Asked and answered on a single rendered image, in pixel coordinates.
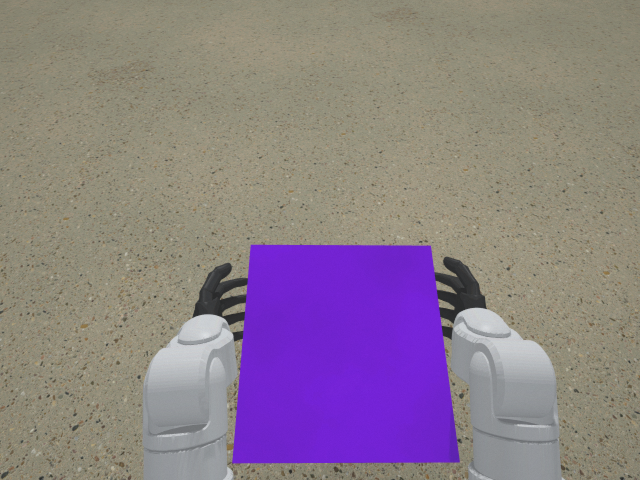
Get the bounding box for robot right hand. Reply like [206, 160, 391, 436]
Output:
[434, 257, 487, 340]

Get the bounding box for right robot forearm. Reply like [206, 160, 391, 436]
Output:
[450, 308, 565, 480]

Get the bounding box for robot left hand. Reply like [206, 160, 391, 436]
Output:
[192, 263, 248, 342]

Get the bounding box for left robot forearm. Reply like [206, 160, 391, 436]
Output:
[143, 314, 238, 480]

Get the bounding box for carton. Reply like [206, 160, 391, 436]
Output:
[232, 245, 460, 463]

